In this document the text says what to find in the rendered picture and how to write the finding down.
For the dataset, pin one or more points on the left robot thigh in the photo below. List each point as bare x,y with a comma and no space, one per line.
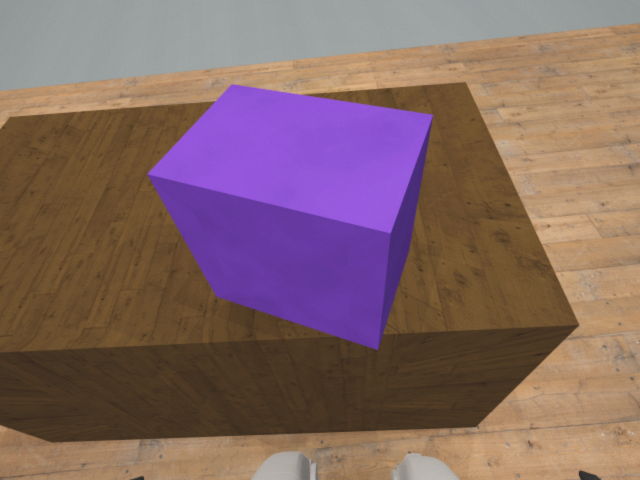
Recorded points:
289,465

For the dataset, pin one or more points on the right robot thigh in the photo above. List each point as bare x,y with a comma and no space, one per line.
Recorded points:
423,468

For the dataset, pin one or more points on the carton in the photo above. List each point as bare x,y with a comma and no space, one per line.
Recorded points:
298,206

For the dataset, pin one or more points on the robot thigh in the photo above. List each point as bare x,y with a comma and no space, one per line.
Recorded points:
289,465
423,468

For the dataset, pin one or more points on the pedestal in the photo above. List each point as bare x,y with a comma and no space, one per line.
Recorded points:
109,329

